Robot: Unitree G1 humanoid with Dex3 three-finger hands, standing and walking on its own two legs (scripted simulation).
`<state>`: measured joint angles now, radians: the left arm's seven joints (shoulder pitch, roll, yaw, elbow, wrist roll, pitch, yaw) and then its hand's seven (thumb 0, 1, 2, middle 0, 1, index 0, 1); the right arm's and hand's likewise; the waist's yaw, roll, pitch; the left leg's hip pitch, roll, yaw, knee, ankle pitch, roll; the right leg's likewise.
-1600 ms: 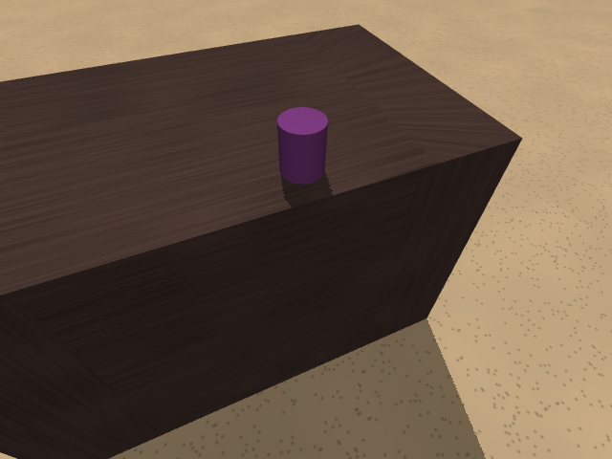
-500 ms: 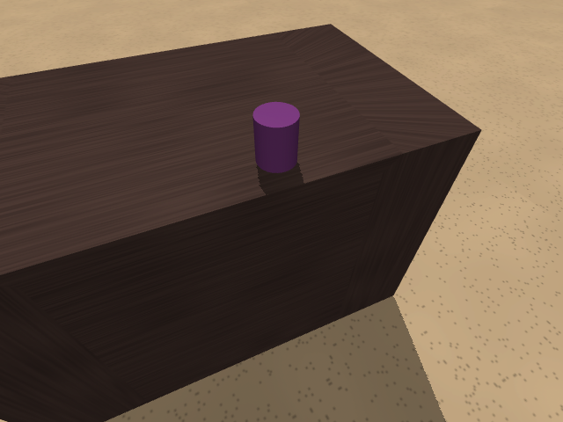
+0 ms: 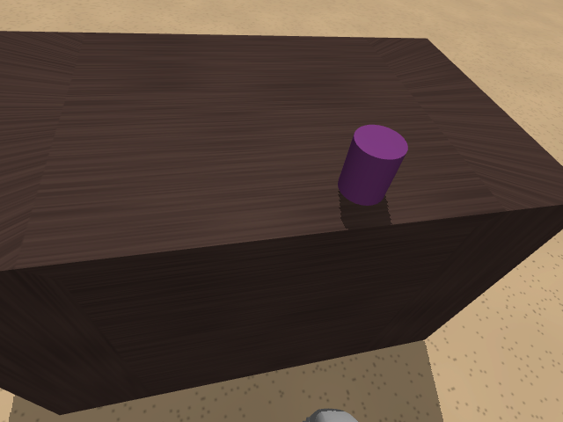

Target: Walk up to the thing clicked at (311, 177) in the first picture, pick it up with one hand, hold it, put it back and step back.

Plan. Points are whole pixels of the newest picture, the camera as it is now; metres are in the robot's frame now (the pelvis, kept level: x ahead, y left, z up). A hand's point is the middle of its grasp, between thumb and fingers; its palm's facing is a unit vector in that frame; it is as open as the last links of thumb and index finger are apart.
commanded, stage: walk up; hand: right
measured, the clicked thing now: (370, 166) +0.50 -0.15 +0.09
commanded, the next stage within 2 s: none
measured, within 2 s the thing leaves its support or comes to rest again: neither
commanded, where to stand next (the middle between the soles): +0.08 -0.06 m, yaw +10 degrees
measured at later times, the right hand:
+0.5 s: hand (465, 393) +0.19 -0.34 -0.16, palm faces -0.20 +0.89 -0.41, open 7.4 cm
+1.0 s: hand (456, 393) +0.19 -0.31 -0.14, palm faces -0.27 +0.87 -0.41, open 7.4 cm
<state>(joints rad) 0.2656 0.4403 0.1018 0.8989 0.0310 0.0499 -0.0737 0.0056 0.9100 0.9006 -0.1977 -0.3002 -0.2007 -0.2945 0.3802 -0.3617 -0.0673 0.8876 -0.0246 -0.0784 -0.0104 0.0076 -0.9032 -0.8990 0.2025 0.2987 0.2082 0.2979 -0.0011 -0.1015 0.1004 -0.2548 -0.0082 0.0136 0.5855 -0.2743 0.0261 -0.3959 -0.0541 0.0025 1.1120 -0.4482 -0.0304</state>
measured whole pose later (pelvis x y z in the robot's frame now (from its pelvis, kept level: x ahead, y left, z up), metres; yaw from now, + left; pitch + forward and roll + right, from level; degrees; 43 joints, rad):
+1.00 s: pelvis +0.01 -0.09 -0.01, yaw +13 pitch -3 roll -3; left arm 0.21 0.38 0.05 0.97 0.00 -0.01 0.01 0.00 0.91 0.90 -0.20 -0.30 -0.20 -0.29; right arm 0.14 -0.39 -0.03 0.87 -0.03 0.01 0.00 0.01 -0.90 -0.90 0.20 0.30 0.21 0.30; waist 0.03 0.04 0.12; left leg -0.35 0.03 -0.04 0.73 -0.32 0.02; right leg -0.21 0.01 -0.02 0.60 -0.33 0.01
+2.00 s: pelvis +0.04 -0.08 +0.02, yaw +10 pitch -3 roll +0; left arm 0.10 0.36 0.00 1.13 0.01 -0.03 0.01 0.00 0.91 0.90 -0.20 -0.30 -0.20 -0.30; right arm 0.07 -0.35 -0.04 1.11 -0.02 0.01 0.02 0.01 -0.91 -0.90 0.20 0.30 0.21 0.30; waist 0.00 0.00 0.05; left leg -0.15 0.01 0.05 0.38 -0.19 0.01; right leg -0.08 -0.02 0.04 0.37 -0.24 0.03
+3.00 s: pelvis +0.03 -0.08 +0.02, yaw +10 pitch -3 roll +0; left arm 0.13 0.35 -0.01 1.11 0.01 -0.01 0.00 0.00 0.91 0.90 -0.20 -0.30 -0.20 -0.29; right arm 0.07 -0.34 -0.02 1.15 -0.01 -0.01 0.01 0.01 -0.91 -0.90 0.20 0.30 0.21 0.30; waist -0.01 -0.02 0.05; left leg -0.13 0.01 0.06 0.32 -0.15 0.01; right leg -0.06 -0.02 0.05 0.30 -0.19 0.03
